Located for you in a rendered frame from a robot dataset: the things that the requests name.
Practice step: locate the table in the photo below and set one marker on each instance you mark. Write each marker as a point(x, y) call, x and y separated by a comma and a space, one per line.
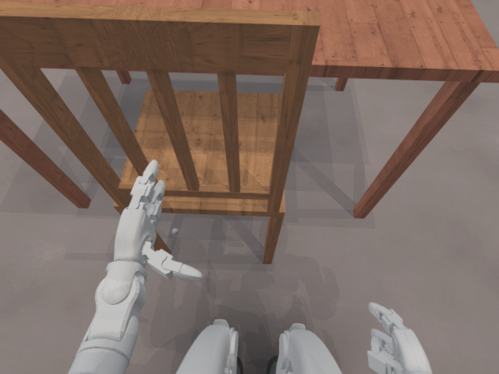
point(432, 40)

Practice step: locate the robot thigh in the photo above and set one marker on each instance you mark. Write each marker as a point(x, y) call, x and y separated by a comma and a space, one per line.
point(215, 349)
point(303, 352)

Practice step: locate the robot left thigh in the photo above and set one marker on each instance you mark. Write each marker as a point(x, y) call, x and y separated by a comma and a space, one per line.
point(215, 349)

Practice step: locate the left robot forearm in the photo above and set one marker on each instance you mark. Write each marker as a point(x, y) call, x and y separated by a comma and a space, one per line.
point(110, 339)

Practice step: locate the robot left hand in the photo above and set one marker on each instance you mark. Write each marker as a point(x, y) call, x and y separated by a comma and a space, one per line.
point(136, 225)

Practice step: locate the robot right thigh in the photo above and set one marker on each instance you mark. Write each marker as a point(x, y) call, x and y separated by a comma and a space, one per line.
point(303, 352)

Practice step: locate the chair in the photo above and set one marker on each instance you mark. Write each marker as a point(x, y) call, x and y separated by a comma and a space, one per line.
point(221, 153)

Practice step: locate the robot right hand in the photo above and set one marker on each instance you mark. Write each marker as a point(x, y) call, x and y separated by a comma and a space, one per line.
point(401, 354)

